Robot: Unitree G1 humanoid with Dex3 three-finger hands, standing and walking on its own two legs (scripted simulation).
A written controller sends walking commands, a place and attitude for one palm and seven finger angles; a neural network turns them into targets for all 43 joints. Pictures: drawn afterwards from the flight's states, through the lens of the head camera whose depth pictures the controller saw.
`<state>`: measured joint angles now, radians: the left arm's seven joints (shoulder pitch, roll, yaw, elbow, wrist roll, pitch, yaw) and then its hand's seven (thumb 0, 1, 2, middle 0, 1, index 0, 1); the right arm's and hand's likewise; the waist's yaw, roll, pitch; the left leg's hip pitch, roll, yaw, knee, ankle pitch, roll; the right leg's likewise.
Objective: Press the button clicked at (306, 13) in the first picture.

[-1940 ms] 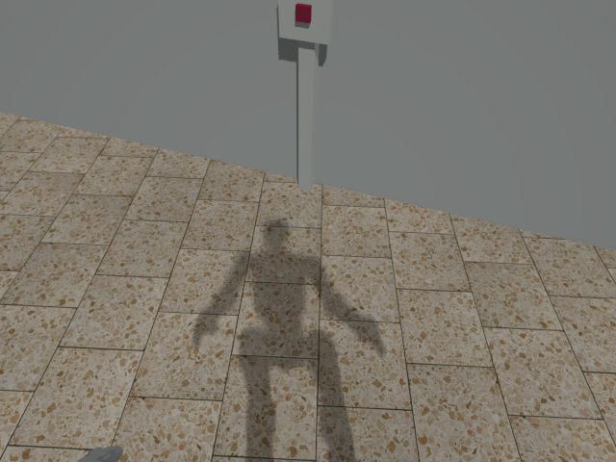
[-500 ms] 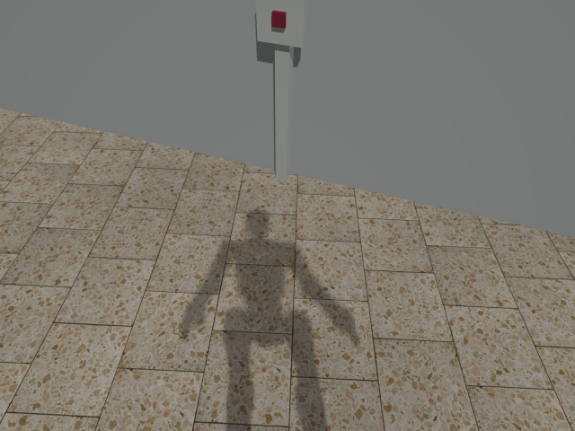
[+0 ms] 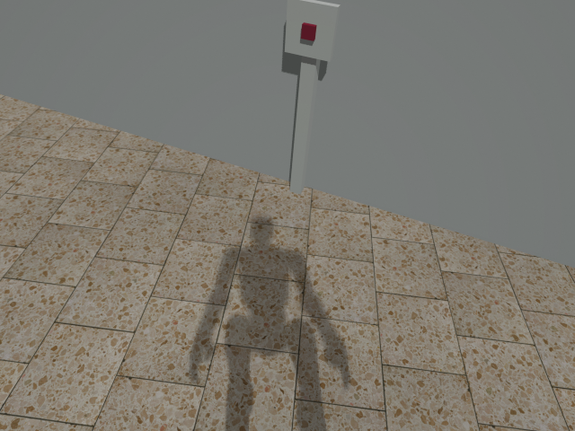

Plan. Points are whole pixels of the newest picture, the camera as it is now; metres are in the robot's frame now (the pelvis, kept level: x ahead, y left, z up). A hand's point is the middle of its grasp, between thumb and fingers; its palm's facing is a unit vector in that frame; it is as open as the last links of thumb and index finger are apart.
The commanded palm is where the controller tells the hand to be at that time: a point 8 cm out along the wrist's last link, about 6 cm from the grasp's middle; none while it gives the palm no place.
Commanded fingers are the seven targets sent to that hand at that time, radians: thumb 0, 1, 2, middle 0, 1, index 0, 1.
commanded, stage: walk to a spot facing it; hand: left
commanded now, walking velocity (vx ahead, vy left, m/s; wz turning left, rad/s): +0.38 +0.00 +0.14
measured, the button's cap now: (309, 31) +1.36 +0.00 +0.04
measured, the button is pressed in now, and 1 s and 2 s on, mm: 0 0 0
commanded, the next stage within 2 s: turn to face it in 0.94 s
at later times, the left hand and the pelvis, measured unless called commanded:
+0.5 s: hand (208, 332) +0.33 +0.17 -0.18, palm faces +0.00 -0.98 -0.17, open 7.3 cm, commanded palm none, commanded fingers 0.00 0.90 0.90 -0.20 -0.30 -0.20 -0.30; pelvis +0.20 -0.01 -0.02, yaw +3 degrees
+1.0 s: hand (168, 325) +0.34 +0.25 -0.18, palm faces +0.18 -0.97 -0.14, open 7.3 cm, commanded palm none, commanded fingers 0.00 0.90 0.90 -0.20 -0.30 -0.20 -0.30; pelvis +0.40 +0.07 +0.01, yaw +7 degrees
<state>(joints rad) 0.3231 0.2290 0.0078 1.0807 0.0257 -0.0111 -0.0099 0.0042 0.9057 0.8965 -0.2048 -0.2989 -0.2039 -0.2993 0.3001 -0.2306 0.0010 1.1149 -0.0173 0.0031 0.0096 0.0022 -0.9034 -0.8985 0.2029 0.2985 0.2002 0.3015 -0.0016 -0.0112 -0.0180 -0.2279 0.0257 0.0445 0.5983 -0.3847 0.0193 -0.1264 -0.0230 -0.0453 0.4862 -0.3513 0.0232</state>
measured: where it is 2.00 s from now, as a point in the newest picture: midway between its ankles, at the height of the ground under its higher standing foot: (259, 343)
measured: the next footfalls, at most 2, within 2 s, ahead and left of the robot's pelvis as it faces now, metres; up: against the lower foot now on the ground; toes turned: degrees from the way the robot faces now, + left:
right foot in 0.46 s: +0.35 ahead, -0.12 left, +0.00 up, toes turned -6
left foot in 0.84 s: +0.46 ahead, +0.15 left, +0.00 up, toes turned +18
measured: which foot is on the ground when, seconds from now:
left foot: down 0.00-0.46, up 0.48-0.82, down 0.84-1.00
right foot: down 0.00-0.02, up 0.04-0.44, down 0.46-0.86, up 0.88-1.00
